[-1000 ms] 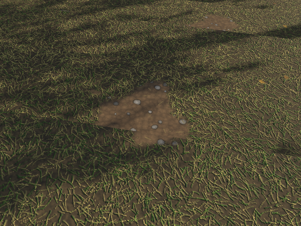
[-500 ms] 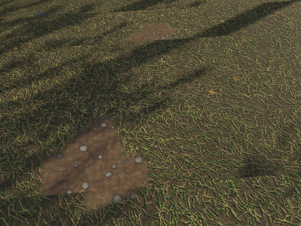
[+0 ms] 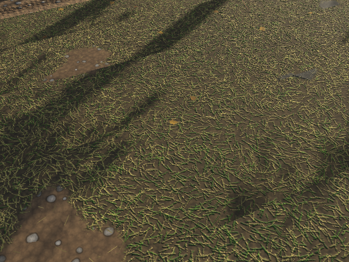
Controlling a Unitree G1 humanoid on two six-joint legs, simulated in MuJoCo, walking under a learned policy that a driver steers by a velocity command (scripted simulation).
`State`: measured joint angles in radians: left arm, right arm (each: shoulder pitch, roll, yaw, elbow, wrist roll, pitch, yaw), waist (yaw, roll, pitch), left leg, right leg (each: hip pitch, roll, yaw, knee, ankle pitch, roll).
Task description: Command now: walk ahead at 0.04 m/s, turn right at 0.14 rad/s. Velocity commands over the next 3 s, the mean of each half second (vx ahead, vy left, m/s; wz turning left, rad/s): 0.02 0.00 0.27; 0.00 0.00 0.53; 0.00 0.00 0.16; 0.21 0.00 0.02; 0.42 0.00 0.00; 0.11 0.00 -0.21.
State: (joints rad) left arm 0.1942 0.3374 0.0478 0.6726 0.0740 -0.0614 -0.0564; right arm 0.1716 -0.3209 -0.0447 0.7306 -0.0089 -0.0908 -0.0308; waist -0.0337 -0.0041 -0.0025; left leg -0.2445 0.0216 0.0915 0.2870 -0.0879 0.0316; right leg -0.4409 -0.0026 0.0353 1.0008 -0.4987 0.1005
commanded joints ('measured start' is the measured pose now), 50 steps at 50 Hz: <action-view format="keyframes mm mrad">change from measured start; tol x32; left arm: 1 130 -28 -22 13 -45 9 -65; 50 78 146 87 -90 -31 -21 68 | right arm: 1 -181 -78 -6 -90 28 -15 47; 50 37 -67 -19 -86 -60 58 87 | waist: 1 107 71 -81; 50 79 -108 -12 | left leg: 1 -46 74 -40 39 318 78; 7 -21 -4 -47 228 -65 1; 21 368 287 -608 -5 351 355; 29 -16 120 -455 -9 178 241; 34 -401 -151 -269 355 -407 -27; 40 -293 -35 -120 949 -253 -111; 50 -227 40 -50 394 -274 -72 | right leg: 1 220 -50 -65 -374 118 81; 5 392 -159 4 -512 707 -160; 8 173 -176 58 -600 221 -266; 16 278 -216 -22 -612 268 -254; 23 -126 -47 73 74 -198 -61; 31 317 55 -52 -629 337 -102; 35 408 -498 432 -867 549 -574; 50 508 -333 -26 -807 725 -405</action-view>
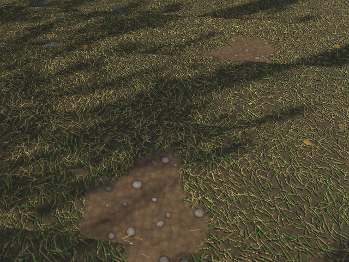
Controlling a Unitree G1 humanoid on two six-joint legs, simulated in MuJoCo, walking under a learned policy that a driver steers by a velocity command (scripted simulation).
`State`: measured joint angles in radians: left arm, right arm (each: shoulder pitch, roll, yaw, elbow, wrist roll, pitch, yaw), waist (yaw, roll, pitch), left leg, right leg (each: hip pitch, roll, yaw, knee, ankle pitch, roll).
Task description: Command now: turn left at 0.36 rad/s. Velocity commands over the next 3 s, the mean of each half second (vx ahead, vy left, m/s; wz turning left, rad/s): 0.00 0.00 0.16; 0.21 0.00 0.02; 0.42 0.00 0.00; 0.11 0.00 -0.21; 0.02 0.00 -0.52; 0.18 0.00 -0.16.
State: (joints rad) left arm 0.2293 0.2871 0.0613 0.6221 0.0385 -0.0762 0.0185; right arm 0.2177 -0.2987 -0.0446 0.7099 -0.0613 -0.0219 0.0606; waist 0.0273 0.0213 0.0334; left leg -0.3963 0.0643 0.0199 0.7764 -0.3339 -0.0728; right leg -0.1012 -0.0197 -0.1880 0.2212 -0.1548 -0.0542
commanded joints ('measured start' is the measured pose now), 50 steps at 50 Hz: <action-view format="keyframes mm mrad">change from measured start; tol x32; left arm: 1 19 194 75 -44 11 -8 -8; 50 138 25 -50 155 22 -43 -26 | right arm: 1 -5 -95 -22 -58 -1 -14 -6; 50 -57 -6 -19 -4 -29 -63 -14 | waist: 1 12 -140 -55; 50 0 -81 44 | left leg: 1 -44 -8 19 -125 -8 46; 8 606 227 -305 -412 914 402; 16 121 132 -149 -462 544 283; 22 152 -18 -137 -360 61 122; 30 187 -26 -113 -340 227 140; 35 281 151 -399 -532 -365 349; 41 86 107 -253 -509 -177 306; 45 -518 -91 -179 317 -172 157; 50 -328 8 -53 250 84 144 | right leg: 1 157 -320 203 -28 365 -242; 14 -275 -80 173 695 -367 131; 21 -40 -120 164 270 242 93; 34 -324 -41 139 297 -385 -29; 41 62 25 114 199 -100 -84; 44 459 -357 749 -15 -32 -342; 50 154 -218 363 -142 38 -196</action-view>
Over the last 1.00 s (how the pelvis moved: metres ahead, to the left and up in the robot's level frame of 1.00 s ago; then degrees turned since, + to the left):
0.02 -0.04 0.00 29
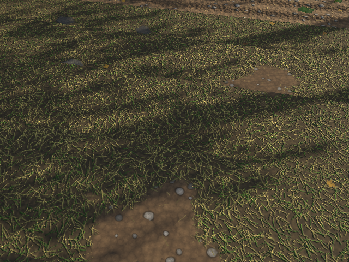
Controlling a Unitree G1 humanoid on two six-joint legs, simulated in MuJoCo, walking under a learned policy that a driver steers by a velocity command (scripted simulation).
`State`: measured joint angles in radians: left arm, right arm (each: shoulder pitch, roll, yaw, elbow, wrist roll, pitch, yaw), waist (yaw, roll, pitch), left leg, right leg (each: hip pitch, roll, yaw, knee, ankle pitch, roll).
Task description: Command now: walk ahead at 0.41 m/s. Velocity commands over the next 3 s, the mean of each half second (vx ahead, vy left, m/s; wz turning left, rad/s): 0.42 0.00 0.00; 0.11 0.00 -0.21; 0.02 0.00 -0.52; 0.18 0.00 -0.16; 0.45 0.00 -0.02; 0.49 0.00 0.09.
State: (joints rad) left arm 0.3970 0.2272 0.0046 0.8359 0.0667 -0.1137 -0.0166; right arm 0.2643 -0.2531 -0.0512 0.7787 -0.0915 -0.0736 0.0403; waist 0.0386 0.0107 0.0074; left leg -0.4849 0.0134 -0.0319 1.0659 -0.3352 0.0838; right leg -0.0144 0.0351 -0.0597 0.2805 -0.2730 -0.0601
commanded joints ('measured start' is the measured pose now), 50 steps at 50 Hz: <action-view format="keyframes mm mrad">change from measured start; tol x64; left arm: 1 -14 103 10 -51 -7 -6 10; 50 -108 197 72 -59 -7 29 -29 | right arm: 1 -135 -32 -5 -75 14 -5 15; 50 113 -30 55 -50 33 13 -57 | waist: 1 -2 -67 72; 50 -98 -28 -69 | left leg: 1 -220 54 30 -113 139 -33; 10 -26 -23 99 -464 246 15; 15 1133 325 -639 -660 162 401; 26 73 86 28 -753 738 187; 50 -263 74 -27 658 -351 -164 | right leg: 1 48 -252 192 -207 212 -185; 13 -206 -154 -5 253 740 -46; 16 -843 26 199 1151 -263 -14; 39 -677 -191 90 107 651 66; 45 777 -465 303 355 1489 -415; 50 -277 -414 346 56 740 -336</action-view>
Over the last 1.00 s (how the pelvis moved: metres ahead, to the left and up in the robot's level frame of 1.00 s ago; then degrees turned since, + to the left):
0.11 0.02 -0.01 4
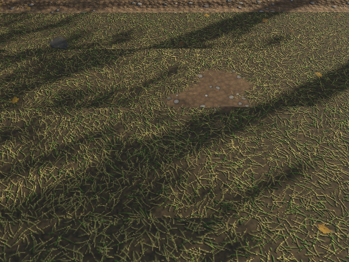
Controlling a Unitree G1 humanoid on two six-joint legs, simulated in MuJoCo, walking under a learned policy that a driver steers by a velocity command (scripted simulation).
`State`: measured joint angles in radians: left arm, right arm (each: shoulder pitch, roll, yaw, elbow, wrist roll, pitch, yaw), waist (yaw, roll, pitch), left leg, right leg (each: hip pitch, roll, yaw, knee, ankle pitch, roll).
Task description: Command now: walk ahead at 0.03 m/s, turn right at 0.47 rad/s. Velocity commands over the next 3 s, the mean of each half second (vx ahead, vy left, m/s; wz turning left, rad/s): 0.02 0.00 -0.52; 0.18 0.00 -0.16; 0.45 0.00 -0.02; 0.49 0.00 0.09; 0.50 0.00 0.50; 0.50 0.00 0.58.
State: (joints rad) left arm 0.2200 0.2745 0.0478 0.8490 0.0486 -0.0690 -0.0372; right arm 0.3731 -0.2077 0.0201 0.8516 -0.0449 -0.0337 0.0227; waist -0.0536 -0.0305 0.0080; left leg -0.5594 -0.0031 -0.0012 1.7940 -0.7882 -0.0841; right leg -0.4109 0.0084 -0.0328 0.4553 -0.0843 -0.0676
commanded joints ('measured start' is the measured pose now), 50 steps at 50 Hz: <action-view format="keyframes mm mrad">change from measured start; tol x32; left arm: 1 70 115 19 -80 12 -28 1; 39 -130 9 3 -155 0 7 7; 50 231 35 53 -41 24 -56 -8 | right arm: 1 36 -40 -6 -125 -16 -19 -53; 50 -85 -121 -95 40 -14 -92 14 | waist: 1 -26 -19 -53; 50 124 -67 74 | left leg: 1 -128 96 -73 -106 207 6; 14 288 -16 -8 -1340 543 117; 18 724 513 -536 -1608 1007 575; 24 312 224 -36 -1578 1026 369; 34 463 323 -187 -1644 286 374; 43 491 299 -111 -1650 388 350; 50 -325 38 -103 -702 409 211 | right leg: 1 -13 -339 333 -166 475 -334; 15 49 -186 528 -111 -145 -183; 18 -552 40 240 350 -447 109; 24 -245 75 72 867 -147 170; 38 -226 -52 8 73 -224 9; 45 358 -6 -21 -94 -45 -97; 47 828 -310 449 -129 -47 -331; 50 695 -320 389 -289 -193 -232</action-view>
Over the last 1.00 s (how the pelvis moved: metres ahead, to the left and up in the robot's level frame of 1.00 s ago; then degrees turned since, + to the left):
0.49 -0.03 -0.15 -8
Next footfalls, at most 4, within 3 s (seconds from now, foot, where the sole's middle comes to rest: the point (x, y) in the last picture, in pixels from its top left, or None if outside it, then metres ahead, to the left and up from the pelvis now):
0.30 left None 0.10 0.12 -0.77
0.90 right None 0.11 -0.12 -0.77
1.38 left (192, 248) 0.53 -0.07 -0.77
2.02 right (268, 199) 0.79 -0.45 -0.92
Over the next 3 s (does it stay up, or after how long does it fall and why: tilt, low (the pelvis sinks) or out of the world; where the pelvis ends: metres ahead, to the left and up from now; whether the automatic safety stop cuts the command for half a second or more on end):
stays up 1.22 -0.30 -0.18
